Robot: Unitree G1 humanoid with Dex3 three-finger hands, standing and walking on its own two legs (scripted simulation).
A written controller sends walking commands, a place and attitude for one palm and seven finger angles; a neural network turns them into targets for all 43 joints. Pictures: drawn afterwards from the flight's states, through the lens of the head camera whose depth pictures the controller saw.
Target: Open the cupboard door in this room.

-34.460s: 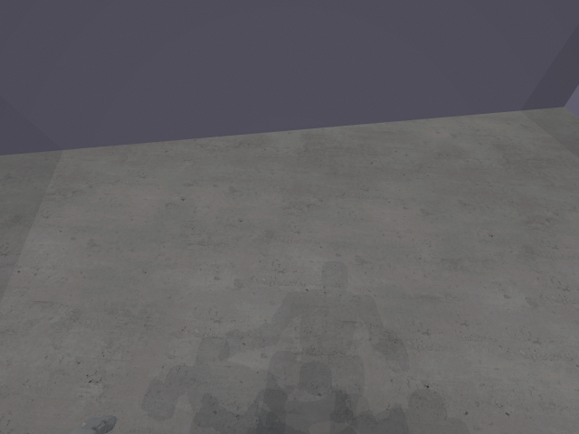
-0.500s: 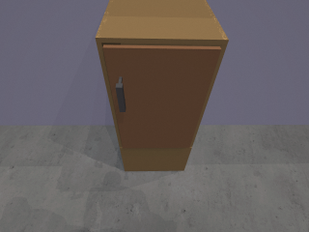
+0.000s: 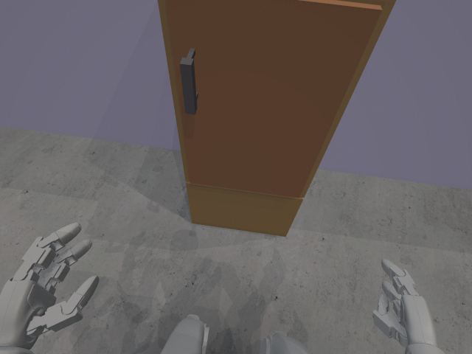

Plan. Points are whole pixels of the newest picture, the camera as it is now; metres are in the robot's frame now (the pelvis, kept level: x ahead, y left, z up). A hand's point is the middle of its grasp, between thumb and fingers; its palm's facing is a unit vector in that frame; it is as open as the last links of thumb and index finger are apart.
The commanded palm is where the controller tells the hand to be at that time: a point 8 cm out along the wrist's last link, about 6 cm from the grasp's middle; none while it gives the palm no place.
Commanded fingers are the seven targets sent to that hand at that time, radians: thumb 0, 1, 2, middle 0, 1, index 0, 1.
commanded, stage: raise the hand with hooked fingers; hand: left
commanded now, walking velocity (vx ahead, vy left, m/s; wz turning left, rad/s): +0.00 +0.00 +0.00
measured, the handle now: (191, 82) +0.61 +0.18 +0.09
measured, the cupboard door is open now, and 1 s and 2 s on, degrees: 0 0 0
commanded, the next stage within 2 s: move the hooked fingers beside the handle in 1.58 s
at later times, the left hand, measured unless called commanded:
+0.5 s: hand (69, 238) +0.25 +0.29 +0.05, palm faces +0.01 -1.00 -0.04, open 12.2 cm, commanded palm +0.23 +0.34 +0.08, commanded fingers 0.00 -0.31 0.38 -0.29 -1.08 -0.29 -1.08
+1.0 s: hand (46, 195) +0.30 +0.33 +0.10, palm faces +0.02 -1.00 -0.05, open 14.0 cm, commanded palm +0.28 +0.38 +0.10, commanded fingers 0.00 -0.50 0.30 -0.30 -1.20 -0.30 -1.20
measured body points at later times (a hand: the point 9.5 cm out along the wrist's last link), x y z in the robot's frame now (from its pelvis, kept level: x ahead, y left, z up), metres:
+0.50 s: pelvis +0.01 +0.05 +0.02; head +0.08 +0.06 +0.46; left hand +0.25 +0.34 +0.06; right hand +0.14 -0.22 -0.07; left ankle +0.03 +0.14 -0.64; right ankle +0.02 -0.07 -0.64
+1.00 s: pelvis +0.01 +0.07 +0.04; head +0.07 +0.09 +0.48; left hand +0.29 +0.38 +0.10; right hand +0.18 -0.17 -0.03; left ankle +0.03 +0.14 -0.64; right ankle +0.02 -0.07 -0.64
